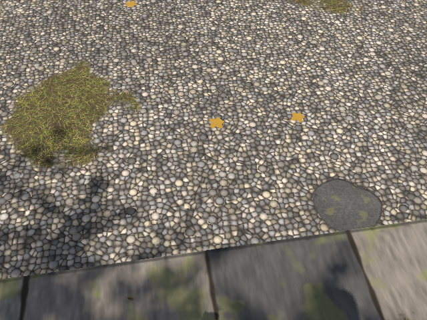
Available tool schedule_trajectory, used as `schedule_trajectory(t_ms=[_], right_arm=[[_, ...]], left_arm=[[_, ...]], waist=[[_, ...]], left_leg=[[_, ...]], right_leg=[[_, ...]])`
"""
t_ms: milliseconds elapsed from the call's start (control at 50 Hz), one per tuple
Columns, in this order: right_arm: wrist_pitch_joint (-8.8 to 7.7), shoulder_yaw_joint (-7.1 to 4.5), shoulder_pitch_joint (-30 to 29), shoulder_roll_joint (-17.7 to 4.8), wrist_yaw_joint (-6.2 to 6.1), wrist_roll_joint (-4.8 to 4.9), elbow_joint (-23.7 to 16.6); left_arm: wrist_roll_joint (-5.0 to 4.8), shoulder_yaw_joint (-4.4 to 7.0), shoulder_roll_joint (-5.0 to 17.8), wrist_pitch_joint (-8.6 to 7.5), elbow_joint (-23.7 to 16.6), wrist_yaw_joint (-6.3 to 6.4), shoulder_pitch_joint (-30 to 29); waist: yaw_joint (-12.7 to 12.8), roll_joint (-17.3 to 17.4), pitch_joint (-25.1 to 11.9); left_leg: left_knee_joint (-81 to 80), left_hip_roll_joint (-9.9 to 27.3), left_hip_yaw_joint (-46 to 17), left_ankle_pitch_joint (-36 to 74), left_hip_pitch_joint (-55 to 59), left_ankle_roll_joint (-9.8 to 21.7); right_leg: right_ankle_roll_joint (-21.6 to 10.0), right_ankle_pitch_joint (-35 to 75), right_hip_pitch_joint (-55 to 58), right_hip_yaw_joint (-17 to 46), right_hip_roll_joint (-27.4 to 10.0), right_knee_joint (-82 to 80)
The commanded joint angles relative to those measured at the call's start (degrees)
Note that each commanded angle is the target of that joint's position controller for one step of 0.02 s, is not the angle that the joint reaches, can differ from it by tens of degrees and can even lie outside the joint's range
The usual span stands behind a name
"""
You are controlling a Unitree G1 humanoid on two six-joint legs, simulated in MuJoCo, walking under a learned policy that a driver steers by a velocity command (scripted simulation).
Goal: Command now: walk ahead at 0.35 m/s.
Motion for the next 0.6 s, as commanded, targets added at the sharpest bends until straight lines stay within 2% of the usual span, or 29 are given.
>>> schedule_trajectory(t_ms=[20, 40, 60, 80, 100, 120, 140, 160, 180, 200, 220, 260, 300, 340, 380, 420, 440, 460, 480, 500, 520, 540, 560, 600], right_arm=[[-1.30, -1.17, -4.3, -7.6, -0.40, 0.76, -3.5], [-1.05, -1.32, -4.8, -8.1, -0.80, 0.69, -3.4], [-0.52, -1.38, -5.4, -8.5, -1.37, 0.60, -3.3], [0.19, -1.38, -5.8, -8.8, -1.83, 0.83, -3.1], [0.86, -1.45, -3.6, -8.7, -2.21, 1.10, -3.3], [1.75, -0.15, 8.9, -1.3, -2.41, 1.88, -1.7], [3.03, -0.36, 13.7, -2.2, -3.02, 2.32, 0.2], [3.78, -0.94, 9.1, -5.0, -3.09, 0.65, -0.2], [4.13, -1.16, 2.6, -5.6, -2.90, -0.72, -1.6], [4.66, -0.94, -1.0, -4.8, -2.50, -1.14, -2.5], [5.62, -1.10, -2.6, -4.6, -2.31, -1.84, -2.5], [7.52, -0.33, -0.7, -1.1, -2.27, -1.22, -1.2], [8.52, 0.18, -2.1, 0.0, -2.54, -0.90, -0.8], [9.21, 0.21, -4.2, -0.9, -2.88, -0.84, -0.4], [9.53, 0.34, -6.1, -1.4, -2.88, -1.01, -0.2], [9.31, 0.53, -6.1, -1.4, -2.82, -1.60, 0.5], [8.94, 0.64, -6.4, -2.1, -2.83, -2.12, 0.3], [8.35, 0.52, -7.1, -4.0, -2.94, -2.37, -0.1], [7.77, 0.77, -8.9, -3.7, -2.89, -1.62, 0.3], [6.86, 1.36, -10.2, -1.8, -2.94, -1.42, 0.2], [6.09, 1.31, -11.4, -2.1, -3.06, -1.01, 0.3], [5.67, 1.01, -12.2, -3.1, -3.21, -0.64, 0.2], [5.42, 0.94, -12.2, -3.2, -3.32, -0.42, 0.1], [5.62, 0.82, -10.9, -2.7, -3.22, -0.29, 0.5]], left_arm=[[-0.10, -0.28, 1.8, 0.06, 1.3, 0.60, 8.0], [0.49, 0.24, 3.4, -0.10, 2.3, 1.04, 10.2], [0.97, 0.81, 4.6, -0.46, 4.4, 1.51, 15.0], [1.63, 1.32, 5.5, -1.12, 6.7, 1.76, 20.6], [1.99, 2.17, 8.9, -1.91, 8.0, 1.98, 23.7], [2.01, 2.68, 11.4, -1.75, 8.0, 1.66, 25.1], [-0.53, 1.97, 8.7, -1.21, 6.9, 0.99, 24.6], [-1.85, 1.81, 6.9, -0.58, 5.5, 1.20, 19.0], [-1.58, 0.92, 4.1, -0.14, 5.1, 1.62, 14.2], [-1.20, 0.35, 2.3, 0.25, 5.0, 2.26, 11.3], [-0.79, -0.27, 1.3, 0.24, 5.8, 2.54, 12.7], [0.27, -0.25, 2.3, 0.31, 7.3, 2.60, 13.3], [0.73, -0.16, 3.1, 0.38, 7.7, 2.32, 12.9], [0.67, 0.21, 4.1, 1.09, 8.1, 2.19, 13.3], [0.15, 0.62, 4.9, 2.34, 8.1, 2.21, 12.2], [-0.49, 0.83, 5.0, 3.69, 8.0, 2.44, 11.5], [-0.54, 0.85, 4.4, 4.14, 8.4, 2.51, 12.7], [-0.94, 0.91, 3.6, 4.64, 8.5, 2.50, 14.3], [-1.47, 1.08, 3.1, 5.19, 8.7, 2.36, 14.3], [-1.30, 0.93, 2.1, 5.26, 9.7, 2.14, 14.7], [-0.96, 0.67, 0.5, 5.15, 10.6, 1.97, 16.1], [-0.62, 0.55, 0.3, 4.98, 11.5, 1.86, 17.2], [-0.27, 0.66, 1.0, 4.77, 12.1, 1.80, 17.6], [-0.19, 0.59, 1.4, 4.44, 13.0, 1.88, 17.7]], waist=[[4.7, 6.6, -4.0], [5.6, 6.7, -4.5], [7.5, 6.5, -5.8], [10.1, 5.9, -7.1], [10.2, 1.1, -8.9], [5.7, -12.1, -18.6], [5.0, -7.5, -27.9], [4.4, -2.4, -23.1], [3.8, -0.9, -15.1], [2.6, -0.2, -11.8], [2.5, 0.0, -9.5], [0.6, -1.6, -10.2], [0.3, -2.5, -10.8], [1.2, -4.3, -10.9], [1.5, -4.8, -9.0], [0.9, -3.8, -5.2], [1.0, -1.9, -3.1], [2.5, 1.8, -1.0], [4.0, 7.2, 2.3], [5.0, 8.1, 1.4], [6.1, 8.9, 0.0], [6.7, 8.7, -1.3], [6.9, 7.4, -1.7], [6.1, 4.4, -1.0]], left_leg=[[0.6, 10.3, -2.6, 46.0, -11.4, 3.0], [4.3, 11.0, -3.1, 47.7, -9.6, 2.2], [9.9, 10.9, -3.2, 48.7, -7.7, 1.2], [18.6, 9.8, -2.8, 45.4, -6.9, 0.1], [31.0, 6.2, -1.2, 30.6, -8.9, -1.1], [53.5, -1.3, 0.1, -19.0, -17.8, -2.7], [60.8, -2.4, -10.4, -23.1, -21.5, -3.2], [60.3, 0.1, -11.7, -18.7, -22.8, -3.8], [56.8, 2.0, -10.6, -15.9, -24.5, -4.0], [52.2, 3.8, -10.3, -14.5, -24.0, -4.5], [47.5, 4.4, -10.0, -12.7, -19.3, -4.6], [40.7, 3.8, -8.0, -12.0, -12.2, -5.2], [32.1, 3.8, -6.6, -11.4, -9.9, -5.1], [26.9, 3.8, -5.5, -8.3, -8.6, -4.8], [21.8, 3.9, -4.5, -4.8, -6.8, -4.1], [14.2, 3.9, -4.1, -1.5, -3.3, -2.7], [9.4, 6.0, -7.0, -1.1, -3.3, -1.7], [3.9, 10.0, -12.8, -6.5, -7.3, -0.4], [-0.3, 11.5, -15.5, -14.2, -18.2, 0.5], [-3.8, 12.2, -16.6, -16.4, -22.9, -0.4], [-5.4, 12.1, -16.4, -15.7, -25.0, -1.4], [-5.7, 11.5, -15.7, -14.6, -25.2, -2.0], [-5.3, 11.1, -15.0, -13.4, -24.7, -2.2], [-3.7, 10.1, -13.7, -11.6, -22.5, -1.8]], right_leg=[[-0.8, 11.8, 22.3, -4.7, 4.6, -7.9], [-1.7, 10.7, 24.0, -4.3, 5.2, -8.7], [-2.5, 10.2, 27.3, -3.8, 5.8, -10.6], [-3.5, 12.9, 31.4, -2.5, 4.9, -14.2], [-4.5, 36.0, 36.0, 1.6, -1.2, -14.8], [-14.4, 72.8, 48.9, 16.8, -18.9, -8.0], [-19.3, 74.6, 53.7, 25.9, -23.0, -8.4], [-18.9, 59.0, 45.8, 23.5, -20.5, -13.3], [-17.0, 46.0, 37.9, 20.1, -17.2, -17.0], [-15.5, 35.9, 32.2, 17.2, -15.0, -20.1], [-13.2, 37.2, 26.1, 14.0, -12.8, -21.5], [-11.9, 33.3, 20.6, 10.3, -10.8, -23.1], [-10.3, 24.1, 19.7, 8.6, -8.9, -24.1], [-9.2, 8.1, 18.6, 9.1, -8.2, -25.9], [-7.8, -14.0, 15.0, 10.6, -7.4, -28.8], [-4.7, -30.4, 9.1, 12.0, -6.5, -30.9], [-2.4, -34.3, 7.4, 12.3, -6.1, -31.2], [-0.2, -33.2, 8.0, 10.7, -3.7, -29.5], [0.5, -25.7, 14.1, 6.4, -0.3, -26.9], [0.6, -17.7, 22.4, 5.5, 0.3, -23.3], [0.6, -12.5, 27.9, 4.7, 0.7, -21.1], [0.8, -10.3, 30.7, 4.3, 0.6, -20.2], [0.7, -9.9, 31.3, 4.7, 0.1, -20.4], [0.5, -12.8, 28.6, 6.1, -0.8, -22.1]])
Velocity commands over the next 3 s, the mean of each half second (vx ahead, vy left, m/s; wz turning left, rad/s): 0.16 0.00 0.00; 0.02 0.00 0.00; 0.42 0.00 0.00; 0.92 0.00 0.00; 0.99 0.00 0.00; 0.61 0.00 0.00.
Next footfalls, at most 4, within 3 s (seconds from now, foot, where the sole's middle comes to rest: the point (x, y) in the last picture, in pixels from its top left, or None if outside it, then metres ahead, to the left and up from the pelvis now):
0.10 right None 0.29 -0.08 -0.78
0.44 left None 0.19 0.12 -0.78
1.42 right None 0.33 -0.12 -0.78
1.88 left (185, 240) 0.72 0.08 -0.80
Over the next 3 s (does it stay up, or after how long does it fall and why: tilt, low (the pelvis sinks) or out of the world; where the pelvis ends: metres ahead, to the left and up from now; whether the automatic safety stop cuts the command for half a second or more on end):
stays up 1.62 0.09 -0.18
